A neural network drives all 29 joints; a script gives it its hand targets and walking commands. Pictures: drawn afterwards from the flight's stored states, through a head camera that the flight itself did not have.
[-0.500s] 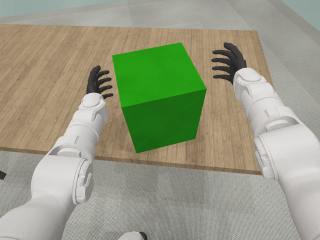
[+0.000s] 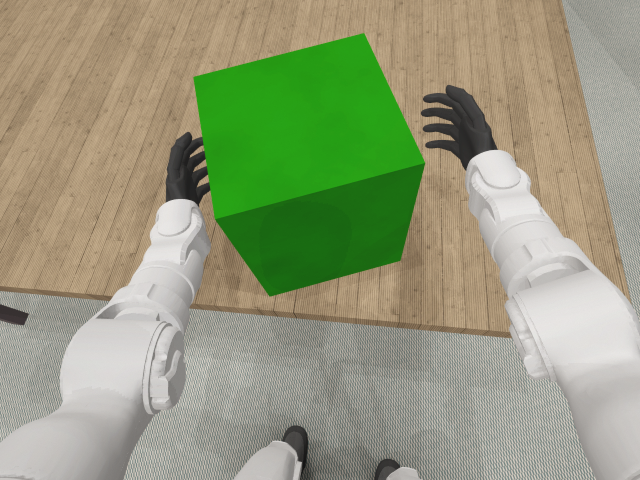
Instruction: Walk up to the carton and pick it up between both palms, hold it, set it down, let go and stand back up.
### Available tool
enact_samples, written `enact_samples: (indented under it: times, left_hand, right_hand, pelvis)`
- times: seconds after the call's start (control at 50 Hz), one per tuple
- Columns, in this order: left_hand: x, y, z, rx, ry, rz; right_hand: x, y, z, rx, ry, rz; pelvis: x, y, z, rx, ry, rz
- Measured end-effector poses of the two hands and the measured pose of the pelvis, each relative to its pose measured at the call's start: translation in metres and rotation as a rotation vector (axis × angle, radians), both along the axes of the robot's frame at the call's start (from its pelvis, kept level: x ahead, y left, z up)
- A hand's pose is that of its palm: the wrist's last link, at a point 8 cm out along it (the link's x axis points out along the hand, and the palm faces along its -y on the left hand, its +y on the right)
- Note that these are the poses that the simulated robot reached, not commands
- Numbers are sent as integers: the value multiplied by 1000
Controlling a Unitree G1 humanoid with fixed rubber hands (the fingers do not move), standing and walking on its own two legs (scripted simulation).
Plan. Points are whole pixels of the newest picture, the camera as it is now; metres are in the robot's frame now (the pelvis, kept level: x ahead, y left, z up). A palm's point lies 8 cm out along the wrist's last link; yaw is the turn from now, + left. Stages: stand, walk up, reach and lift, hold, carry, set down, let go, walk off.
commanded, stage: reach and lift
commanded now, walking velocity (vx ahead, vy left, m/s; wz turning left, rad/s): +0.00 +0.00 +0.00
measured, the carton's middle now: (311, 181) +0.47 +0.11 +0.00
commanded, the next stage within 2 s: none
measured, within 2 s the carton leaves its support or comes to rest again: neither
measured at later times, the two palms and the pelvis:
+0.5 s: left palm (204, 210) +0.40 +0.23 +0.03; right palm (447, 152) +0.50 -0.06 +0.06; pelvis -0.01 +0.00 +0.00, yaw +0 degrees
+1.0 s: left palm (198, 216) +0.39 +0.23 +0.03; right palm (438, 161) +0.49 -0.05 +0.05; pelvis -0.01 +0.00 +0.00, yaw +0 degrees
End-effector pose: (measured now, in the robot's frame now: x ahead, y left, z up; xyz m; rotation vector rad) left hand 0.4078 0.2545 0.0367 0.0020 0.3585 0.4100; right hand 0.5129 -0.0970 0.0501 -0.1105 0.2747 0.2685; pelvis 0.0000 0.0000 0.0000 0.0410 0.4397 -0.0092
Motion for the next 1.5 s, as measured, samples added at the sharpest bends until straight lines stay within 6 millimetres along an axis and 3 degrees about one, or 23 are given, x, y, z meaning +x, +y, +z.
enact_samples:
  times: [0.18,0.32,0.76,1.5]
  left_hand:
    - [3,-5,-8,-18,1,-6]
    - [2,-21,-9,-35,-13,-33]
    - [-20,-23,-9,-41,-17,32]
    - [-20,-23,-8,-38,-17,71]
  right_hand:
    - [6,8,3,20,-37,17]
    - [-3,37,6,94,-38,31]
    - [-25,39,4,102,-35,-20]
    - [-27,42,3,127,-23,-34]
  pelvis:
    - [4,1,-1,-2,25,3]
    - [1,3,-1,-4,21,3]
    - [-13,2,-1,-3,2,3]
    - [-13,2,-1,-3,2,3]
